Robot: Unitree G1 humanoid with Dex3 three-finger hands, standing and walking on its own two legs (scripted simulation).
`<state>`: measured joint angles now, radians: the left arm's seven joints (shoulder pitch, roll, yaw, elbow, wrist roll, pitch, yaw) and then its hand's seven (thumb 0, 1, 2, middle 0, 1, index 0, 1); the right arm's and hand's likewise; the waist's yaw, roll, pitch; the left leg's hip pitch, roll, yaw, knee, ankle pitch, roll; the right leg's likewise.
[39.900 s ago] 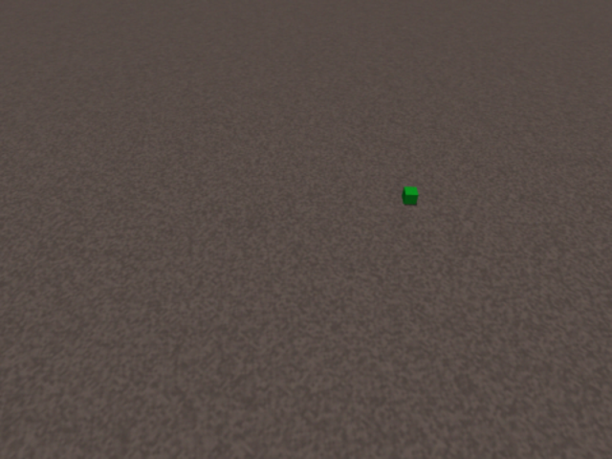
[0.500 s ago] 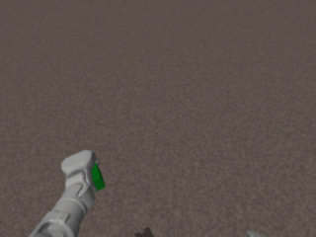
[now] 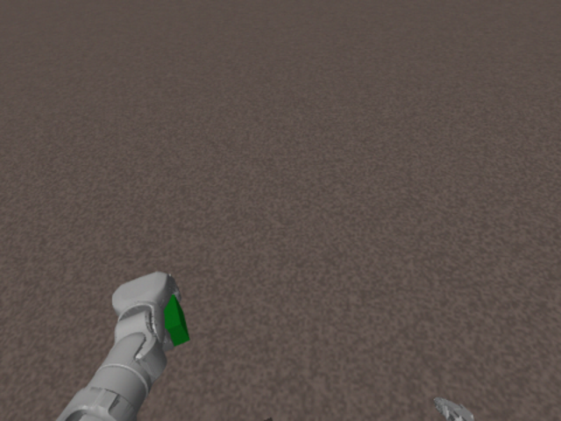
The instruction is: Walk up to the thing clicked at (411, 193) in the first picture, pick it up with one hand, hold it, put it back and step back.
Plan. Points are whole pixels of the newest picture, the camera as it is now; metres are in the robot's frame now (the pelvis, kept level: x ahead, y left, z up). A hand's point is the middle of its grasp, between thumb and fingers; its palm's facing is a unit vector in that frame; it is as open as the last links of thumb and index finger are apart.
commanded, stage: hold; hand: left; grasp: from above
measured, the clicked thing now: (164, 323) +0.32 +0.22 -0.08
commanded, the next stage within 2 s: crouch in 0.94 s
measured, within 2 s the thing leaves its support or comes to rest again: neither
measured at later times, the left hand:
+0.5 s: hand (153, 325) +0.29 +0.22 -0.03, palm faces -0.40 -0.19 -0.90, open 8.8 cm
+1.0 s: hand (152, 317) +0.30 +0.22 -0.02, palm faces -0.41 -0.18 -0.89, open 8.9 cm
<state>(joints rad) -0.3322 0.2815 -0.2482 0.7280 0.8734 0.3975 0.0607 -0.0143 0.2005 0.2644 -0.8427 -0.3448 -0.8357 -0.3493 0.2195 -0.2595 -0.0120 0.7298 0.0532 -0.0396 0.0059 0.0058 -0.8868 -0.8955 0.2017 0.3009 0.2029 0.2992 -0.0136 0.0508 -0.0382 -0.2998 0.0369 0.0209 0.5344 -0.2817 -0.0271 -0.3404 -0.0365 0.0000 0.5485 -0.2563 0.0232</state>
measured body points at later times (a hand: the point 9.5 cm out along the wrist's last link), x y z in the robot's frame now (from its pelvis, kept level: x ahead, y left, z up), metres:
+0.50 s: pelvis +0.00 +0.00 +0.00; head +0.00 -0.03 +0.45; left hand +0.31 +0.22 +0.02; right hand +0.15 -0.24 -0.11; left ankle +0.00 +0.14 -0.73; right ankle +0.02 -0.13 -0.73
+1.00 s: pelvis +0.00 +0.00 +0.01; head +0.01 -0.02 +0.45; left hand +0.32 +0.23 +0.03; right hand +0.16 -0.24 -0.11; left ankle +0.00 +0.14 -0.73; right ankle +0.02 -0.13 -0.73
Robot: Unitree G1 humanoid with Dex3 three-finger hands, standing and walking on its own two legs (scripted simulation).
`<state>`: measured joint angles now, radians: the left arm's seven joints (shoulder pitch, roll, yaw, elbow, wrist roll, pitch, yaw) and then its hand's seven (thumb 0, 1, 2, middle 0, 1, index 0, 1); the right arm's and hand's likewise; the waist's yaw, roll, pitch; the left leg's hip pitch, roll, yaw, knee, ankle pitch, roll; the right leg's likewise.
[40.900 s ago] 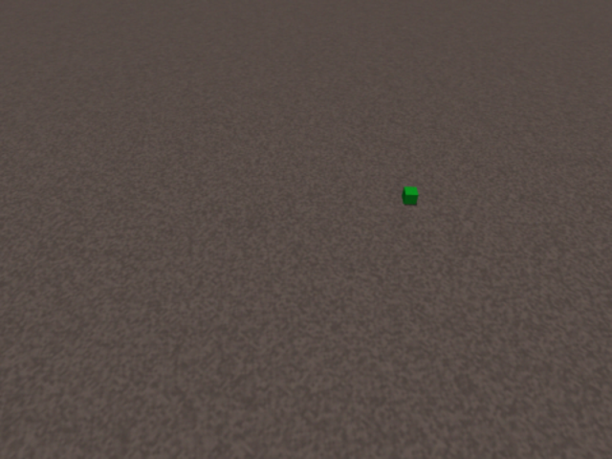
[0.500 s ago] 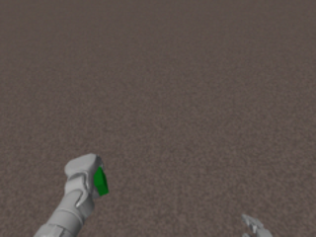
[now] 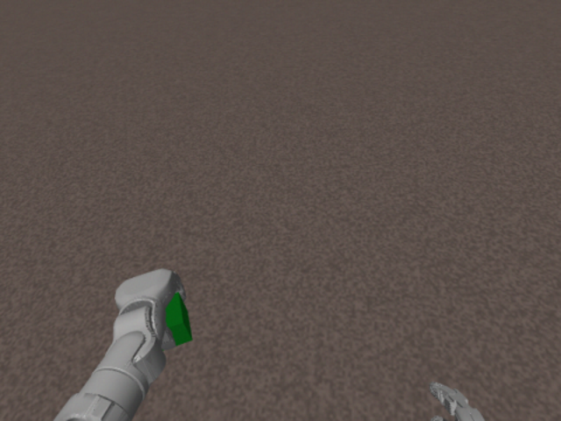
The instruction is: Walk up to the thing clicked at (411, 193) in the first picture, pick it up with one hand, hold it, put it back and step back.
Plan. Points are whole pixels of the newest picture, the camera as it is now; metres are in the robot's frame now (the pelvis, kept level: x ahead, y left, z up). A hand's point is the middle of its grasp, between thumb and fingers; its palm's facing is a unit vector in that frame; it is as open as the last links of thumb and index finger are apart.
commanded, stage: crouch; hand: left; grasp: from above
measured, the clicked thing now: (167, 322) +0.31 +0.22 -0.06
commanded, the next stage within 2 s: none
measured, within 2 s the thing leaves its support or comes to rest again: neither
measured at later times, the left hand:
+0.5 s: hand (175, 347) +0.29 +0.22 -0.13, palm faces -0.46 -0.14 -0.88, open 8.8 cm
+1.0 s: hand (209, 357) +0.37 +0.23 -0.37, palm faces -0.40 -0.15 -0.91, open 8.8 cm
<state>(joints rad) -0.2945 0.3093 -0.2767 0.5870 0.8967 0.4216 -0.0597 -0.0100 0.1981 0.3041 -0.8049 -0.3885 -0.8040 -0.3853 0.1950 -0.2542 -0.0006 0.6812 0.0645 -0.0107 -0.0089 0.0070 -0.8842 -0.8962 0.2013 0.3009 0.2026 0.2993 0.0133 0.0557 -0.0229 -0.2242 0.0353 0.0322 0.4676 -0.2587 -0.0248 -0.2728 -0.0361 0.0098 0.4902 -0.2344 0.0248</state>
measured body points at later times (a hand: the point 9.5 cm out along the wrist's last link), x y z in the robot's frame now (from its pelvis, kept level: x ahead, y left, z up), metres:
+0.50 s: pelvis -0.02 +0.00 -0.03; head +0.05 +0.00 +0.42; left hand +0.31 +0.23 -0.08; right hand +0.10 -0.26 -0.15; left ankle -0.01 +0.14 -0.74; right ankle +0.01 -0.13 -0.74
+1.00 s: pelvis -0.07 +0.01 -0.24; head +0.12 +0.02 +0.17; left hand +0.39 +0.23 -0.32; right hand -0.04 -0.25 -0.37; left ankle -0.01 +0.14 -0.74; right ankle +0.01 -0.13 -0.74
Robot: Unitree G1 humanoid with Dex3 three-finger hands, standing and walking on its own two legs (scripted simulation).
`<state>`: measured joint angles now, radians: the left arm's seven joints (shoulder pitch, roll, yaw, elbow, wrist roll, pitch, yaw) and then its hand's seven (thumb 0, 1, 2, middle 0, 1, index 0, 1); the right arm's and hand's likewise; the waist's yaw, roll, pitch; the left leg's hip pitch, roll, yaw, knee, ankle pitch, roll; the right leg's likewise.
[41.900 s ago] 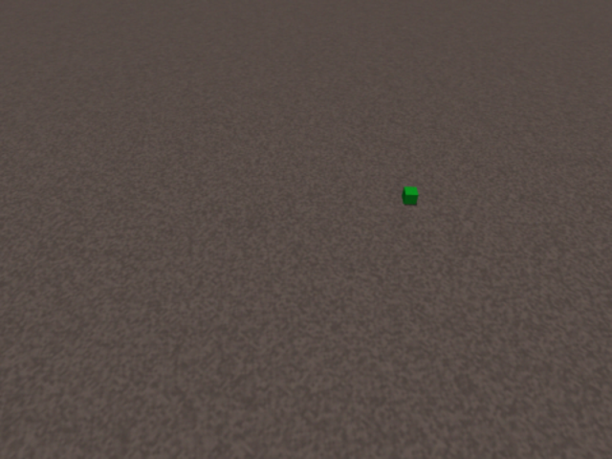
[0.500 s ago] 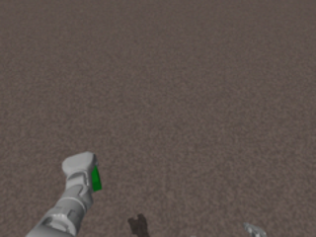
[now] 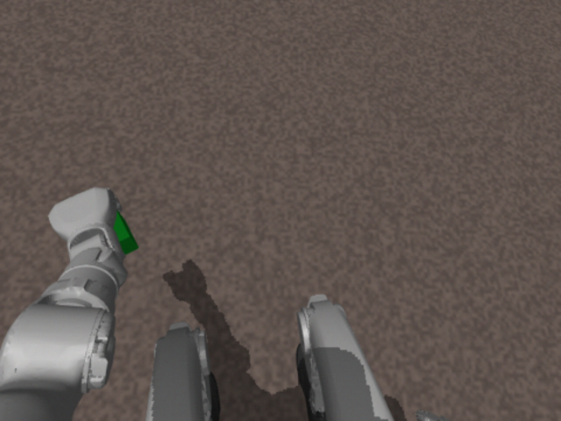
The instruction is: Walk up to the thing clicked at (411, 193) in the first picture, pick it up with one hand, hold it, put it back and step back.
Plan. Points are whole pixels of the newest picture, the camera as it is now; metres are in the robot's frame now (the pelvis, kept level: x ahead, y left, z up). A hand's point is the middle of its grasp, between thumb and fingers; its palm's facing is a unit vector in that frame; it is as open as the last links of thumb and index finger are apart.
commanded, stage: crouch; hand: left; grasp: from above
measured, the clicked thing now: (109, 236) +0.45 +0.23 -0.17
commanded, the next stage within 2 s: lower in 1.02 s
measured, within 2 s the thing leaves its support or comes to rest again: neither
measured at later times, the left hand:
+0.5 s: hand (127, 241) +0.47 +0.23 -0.28, palm faces -0.39 -0.17 -0.91, open 8.9 cm
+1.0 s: hand (134, 242) +0.48 +0.23 -0.34, palm faces -0.39 -0.16 -0.91, open 8.8 cm
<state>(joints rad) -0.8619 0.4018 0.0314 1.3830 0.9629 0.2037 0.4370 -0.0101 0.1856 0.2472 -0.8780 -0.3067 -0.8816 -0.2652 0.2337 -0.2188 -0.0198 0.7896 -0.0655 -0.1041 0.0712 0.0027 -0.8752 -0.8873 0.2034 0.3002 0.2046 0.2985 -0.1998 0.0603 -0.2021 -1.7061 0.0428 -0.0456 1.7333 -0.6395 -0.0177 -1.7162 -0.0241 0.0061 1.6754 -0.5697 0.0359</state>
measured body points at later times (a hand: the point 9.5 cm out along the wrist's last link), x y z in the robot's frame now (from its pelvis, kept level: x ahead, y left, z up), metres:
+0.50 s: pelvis -0.01 -0.01 -0.12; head +0.23 +0.02 +0.26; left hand +0.49 +0.23 -0.23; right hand +0.02 -0.28 -0.24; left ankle +0.06 +0.13 -0.50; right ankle +0.08 -0.14 -0.50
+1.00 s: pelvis -0.02 +0.00 -0.18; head +0.23 +0.02 +0.19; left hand +0.50 +0.24 -0.29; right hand -0.02 -0.27 -0.29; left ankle +0.06 +0.13 -0.50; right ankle +0.08 -0.14 -0.50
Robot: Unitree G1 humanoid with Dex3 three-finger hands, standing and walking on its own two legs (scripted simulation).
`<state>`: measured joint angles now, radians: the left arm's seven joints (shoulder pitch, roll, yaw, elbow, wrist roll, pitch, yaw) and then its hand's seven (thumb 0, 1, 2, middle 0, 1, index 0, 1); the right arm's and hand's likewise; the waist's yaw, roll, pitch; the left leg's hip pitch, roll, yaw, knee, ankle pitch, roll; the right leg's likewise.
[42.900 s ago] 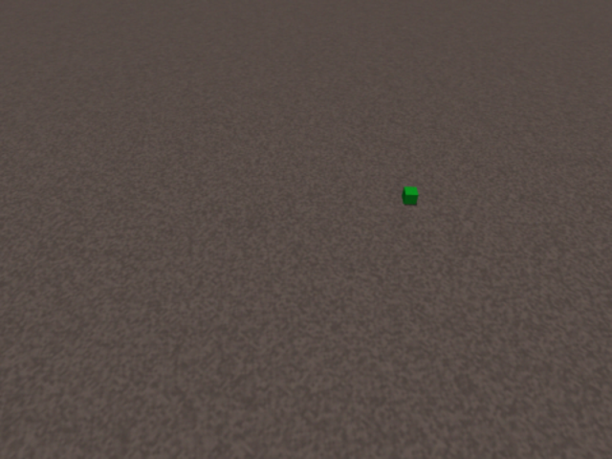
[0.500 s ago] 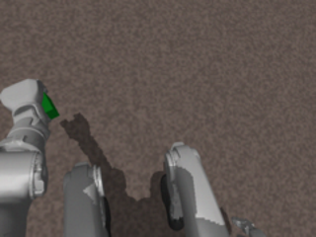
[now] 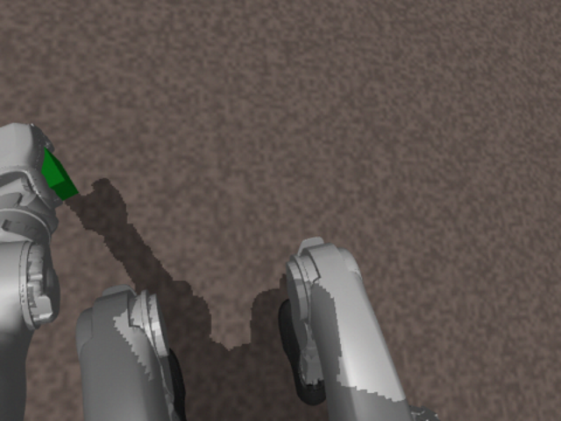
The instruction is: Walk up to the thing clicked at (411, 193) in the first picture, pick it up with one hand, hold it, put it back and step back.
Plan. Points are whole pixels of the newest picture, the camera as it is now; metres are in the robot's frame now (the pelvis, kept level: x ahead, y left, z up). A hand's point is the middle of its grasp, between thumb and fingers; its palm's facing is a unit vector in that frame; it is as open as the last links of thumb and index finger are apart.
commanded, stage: crouch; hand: left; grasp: from above
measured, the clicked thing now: (42, 180) +0.51 +0.25 -0.19
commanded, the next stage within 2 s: lower in 0.02 s
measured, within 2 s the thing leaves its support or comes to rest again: rests again in 1.72 s
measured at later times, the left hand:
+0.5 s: hand (47, 187) +0.50 +0.25 -0.21, palm faces -0.39 -0.18 -0.90, open 8.8 cm
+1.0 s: hand (59, 193) +0.50 +0.25 -0.26, palm faces -0.41 -0.20 -0.89, open 8.8 cm
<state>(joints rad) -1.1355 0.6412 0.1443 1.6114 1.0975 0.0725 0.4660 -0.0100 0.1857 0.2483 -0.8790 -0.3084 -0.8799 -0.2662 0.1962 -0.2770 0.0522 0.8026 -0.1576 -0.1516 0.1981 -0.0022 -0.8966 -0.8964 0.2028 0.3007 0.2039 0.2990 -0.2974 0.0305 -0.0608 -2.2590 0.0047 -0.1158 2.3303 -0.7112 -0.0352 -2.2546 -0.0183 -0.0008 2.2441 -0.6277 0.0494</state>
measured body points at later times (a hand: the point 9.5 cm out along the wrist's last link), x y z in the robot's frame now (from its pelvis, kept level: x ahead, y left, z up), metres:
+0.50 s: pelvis +0.00 +0.00 -0.03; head +0.27 +0.05 +0.33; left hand +0.52 +0.26 -0.16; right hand -0.02 -0.27 -0.12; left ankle +0.07 +0.13 -0.32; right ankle +0.11 -0.14 -0.32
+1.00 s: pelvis +0.00 +0.01 -0.04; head +0.29 +0.06 +0.30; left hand +0.52 +0.26 -0.21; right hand -0.03 -0.25 -0.11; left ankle +0.07 +0.13 -0.32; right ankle +0.11 -0.14 -0.32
